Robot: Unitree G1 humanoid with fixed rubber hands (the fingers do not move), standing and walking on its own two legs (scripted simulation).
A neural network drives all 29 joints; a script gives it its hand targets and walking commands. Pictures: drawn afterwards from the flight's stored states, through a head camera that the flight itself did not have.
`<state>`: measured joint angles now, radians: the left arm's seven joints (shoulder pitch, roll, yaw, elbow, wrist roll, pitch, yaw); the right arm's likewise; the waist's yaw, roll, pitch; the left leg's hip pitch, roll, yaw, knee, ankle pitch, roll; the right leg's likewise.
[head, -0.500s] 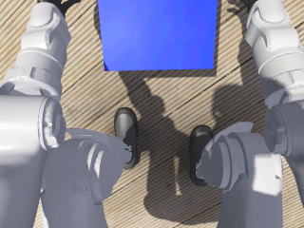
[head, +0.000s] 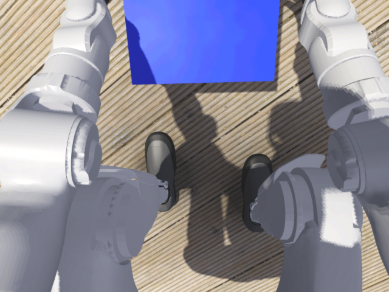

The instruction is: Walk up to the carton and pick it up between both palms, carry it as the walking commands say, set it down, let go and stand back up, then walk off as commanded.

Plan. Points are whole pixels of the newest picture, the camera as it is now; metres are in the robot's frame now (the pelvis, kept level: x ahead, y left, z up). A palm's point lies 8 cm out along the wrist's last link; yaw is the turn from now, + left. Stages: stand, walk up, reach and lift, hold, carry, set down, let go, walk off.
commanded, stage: reach and lift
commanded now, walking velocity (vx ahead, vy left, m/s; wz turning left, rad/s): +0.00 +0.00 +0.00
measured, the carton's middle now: out of the picture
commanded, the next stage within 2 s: none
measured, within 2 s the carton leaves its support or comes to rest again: leaves its support in 0.76 s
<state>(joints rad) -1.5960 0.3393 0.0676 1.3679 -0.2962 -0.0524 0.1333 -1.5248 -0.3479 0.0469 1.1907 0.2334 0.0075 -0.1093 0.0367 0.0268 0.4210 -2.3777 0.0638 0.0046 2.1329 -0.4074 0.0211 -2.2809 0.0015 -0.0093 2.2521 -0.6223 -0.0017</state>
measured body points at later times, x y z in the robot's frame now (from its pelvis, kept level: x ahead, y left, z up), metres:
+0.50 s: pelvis +0.00 +0.00 -0.01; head +0.38 -0.01 +0.23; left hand +0.55 +0.18 -0.20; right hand +0.56 -0.14 -0.21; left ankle +0.15 +0.12 -0.32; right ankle +0.10 -0.12 -0.32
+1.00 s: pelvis +0.00 +0.00 +0.00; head +0.36 -0.01 +0.27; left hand +0.55 +0.19 -0.16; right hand +0.56 -0.13 -0.17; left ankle +0.15 +0.13 -0.32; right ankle +0.10 -0.12 -0.32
